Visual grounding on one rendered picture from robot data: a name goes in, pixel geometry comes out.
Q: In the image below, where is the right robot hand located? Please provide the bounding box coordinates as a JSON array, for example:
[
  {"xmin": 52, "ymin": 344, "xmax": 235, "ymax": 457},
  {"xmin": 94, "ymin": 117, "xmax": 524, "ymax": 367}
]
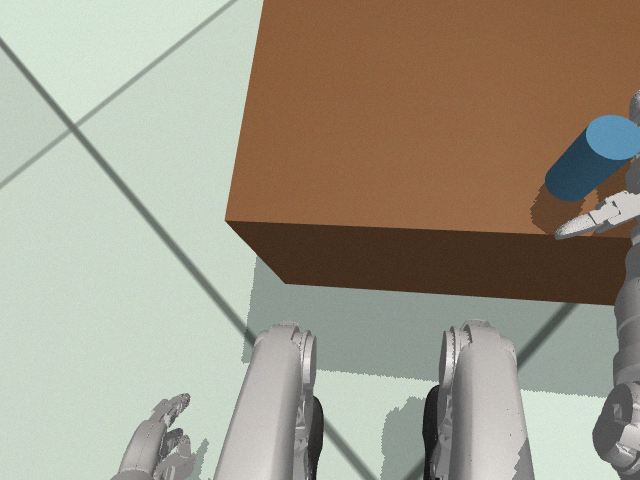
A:
[{"xmin": 555, "ymin": 90, "xmax": 640, "ymax": 240}]

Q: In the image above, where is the right robot foot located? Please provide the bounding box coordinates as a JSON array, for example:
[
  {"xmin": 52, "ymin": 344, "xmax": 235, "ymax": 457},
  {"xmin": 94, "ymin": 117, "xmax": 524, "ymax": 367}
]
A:
[{"xmin": 422, "ymin": 385, "xmax": 440, "ymax": 480}]

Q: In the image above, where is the left robot foot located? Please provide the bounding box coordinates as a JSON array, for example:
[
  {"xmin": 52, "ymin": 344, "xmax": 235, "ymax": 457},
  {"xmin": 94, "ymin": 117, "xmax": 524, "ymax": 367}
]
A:
[{"xmin": 308, "ymin": 396, "xmax": 324, "ymax": 480}]

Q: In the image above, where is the can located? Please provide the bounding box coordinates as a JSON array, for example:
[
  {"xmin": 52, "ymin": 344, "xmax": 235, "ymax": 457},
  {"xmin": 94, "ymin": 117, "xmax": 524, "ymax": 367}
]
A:
[{"xmin": 545, "ymin": 115, "xmax": 640, "ymax": 202}]

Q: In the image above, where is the right robot arm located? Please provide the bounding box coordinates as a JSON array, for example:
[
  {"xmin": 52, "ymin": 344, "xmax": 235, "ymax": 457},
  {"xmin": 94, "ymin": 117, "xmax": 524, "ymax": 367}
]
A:
[{"xmin": 592, "ymin": 224, "xmax": 640, "ymax": 480}]

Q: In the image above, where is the left robot hand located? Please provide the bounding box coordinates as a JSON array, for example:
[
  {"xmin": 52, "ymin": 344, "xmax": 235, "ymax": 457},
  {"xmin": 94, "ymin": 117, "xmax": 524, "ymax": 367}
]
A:
[{"xmin": 118, "ymin": 393, "xmax": 196, "ymax": 480}]

